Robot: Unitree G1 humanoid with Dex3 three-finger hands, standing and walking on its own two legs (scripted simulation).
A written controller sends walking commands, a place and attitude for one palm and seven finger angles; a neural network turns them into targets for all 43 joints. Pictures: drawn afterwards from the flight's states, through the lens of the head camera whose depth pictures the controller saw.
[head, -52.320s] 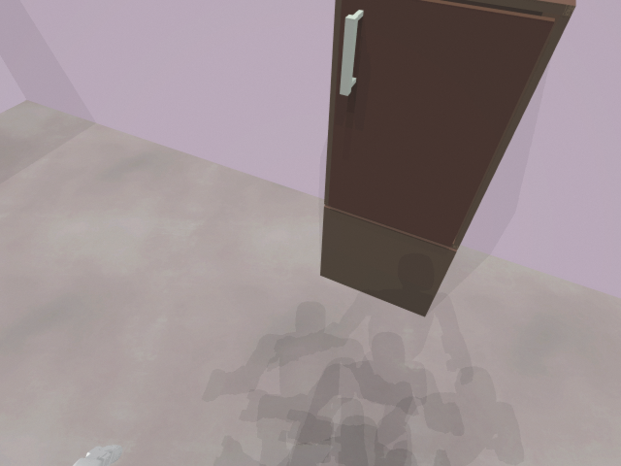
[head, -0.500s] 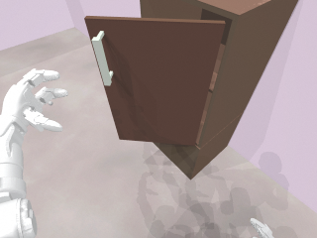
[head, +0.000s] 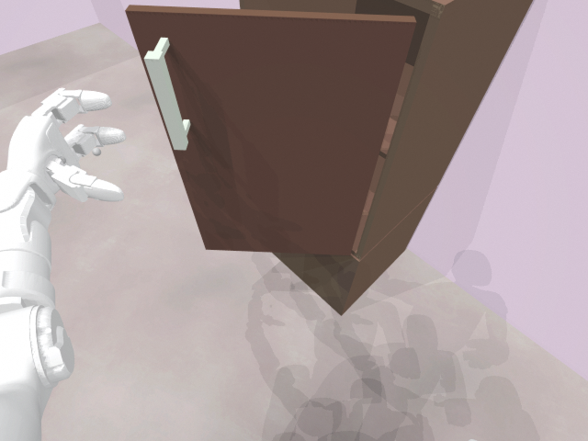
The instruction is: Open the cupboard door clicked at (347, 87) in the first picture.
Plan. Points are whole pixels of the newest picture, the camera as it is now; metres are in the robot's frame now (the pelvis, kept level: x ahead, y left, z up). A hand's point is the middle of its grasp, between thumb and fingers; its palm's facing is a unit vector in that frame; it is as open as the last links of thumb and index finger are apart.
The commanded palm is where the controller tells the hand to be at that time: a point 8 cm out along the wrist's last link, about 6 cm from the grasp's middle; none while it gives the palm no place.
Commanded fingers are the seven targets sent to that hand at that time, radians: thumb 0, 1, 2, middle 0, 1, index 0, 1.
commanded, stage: move the hooked fingers beside the handle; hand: left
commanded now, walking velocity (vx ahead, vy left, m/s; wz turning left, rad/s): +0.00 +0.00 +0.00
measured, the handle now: (172, 97) +0.58 +0.17 +0.15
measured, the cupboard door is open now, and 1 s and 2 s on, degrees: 43 43 43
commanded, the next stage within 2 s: slide the fingers in behind the handle in 1.32 s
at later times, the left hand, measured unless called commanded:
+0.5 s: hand (113, 114) +0.51 +0.24 +0.16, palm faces -0.05 -1.00 +0.02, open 14.0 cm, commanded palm +0.51 +0.29 +0.15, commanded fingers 0.00 -0.50 0.30 -0.30 -1.20 -0.30 -1.20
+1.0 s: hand (112, 115) +0.53 +0.25 +0.15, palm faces -0.05 -1.00 +0.01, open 14.0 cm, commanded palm +0.51 +0.29 +0.15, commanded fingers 0.00 -0.50 0.30 -0.30 -1.20 -0.30 -1.20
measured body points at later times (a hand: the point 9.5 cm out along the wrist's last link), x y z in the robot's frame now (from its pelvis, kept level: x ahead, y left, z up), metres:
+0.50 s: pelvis +0.01 +0.01 -0.01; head +0.10 +0.02 +0.44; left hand +0.51 +0.29 +0.16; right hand -0.02 -0.27 -0.11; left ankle -0.03 +0.08 -0.73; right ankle +0.01 -0.11 -0.73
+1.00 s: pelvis +0.02 +0.01 -0.01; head +0.12 +0.03 +0.43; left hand +0.52 +0.30 +0.15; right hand -0.02 -0.26 -0.11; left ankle -0.03 +0.08 -0.73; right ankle +0.01 -0.11 -0.73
